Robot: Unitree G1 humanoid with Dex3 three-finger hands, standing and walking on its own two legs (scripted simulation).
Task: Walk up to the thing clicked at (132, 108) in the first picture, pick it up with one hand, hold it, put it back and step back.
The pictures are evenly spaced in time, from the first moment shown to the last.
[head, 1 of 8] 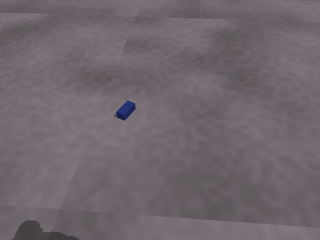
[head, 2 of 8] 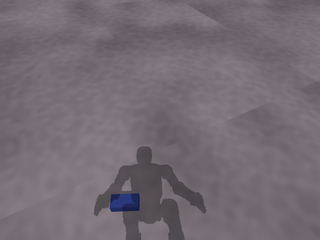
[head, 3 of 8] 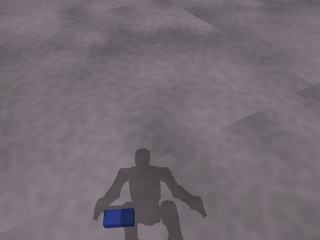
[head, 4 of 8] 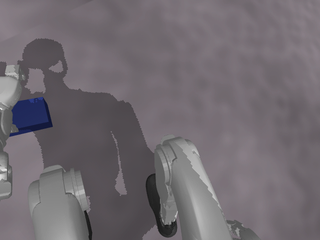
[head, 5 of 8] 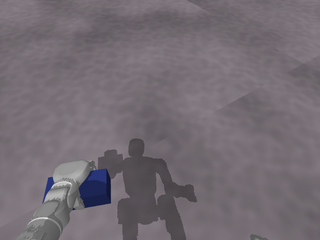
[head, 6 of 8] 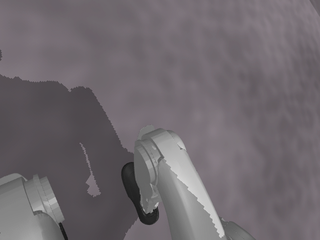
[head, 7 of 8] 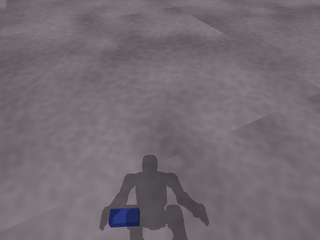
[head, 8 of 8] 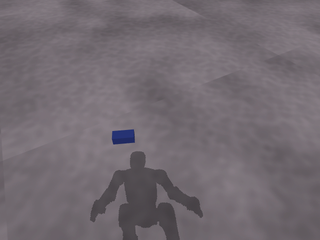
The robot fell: no
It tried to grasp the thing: yes
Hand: left
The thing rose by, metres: 0.66
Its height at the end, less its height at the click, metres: +0.00
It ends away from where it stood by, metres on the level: 0.01
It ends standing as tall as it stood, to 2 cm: yes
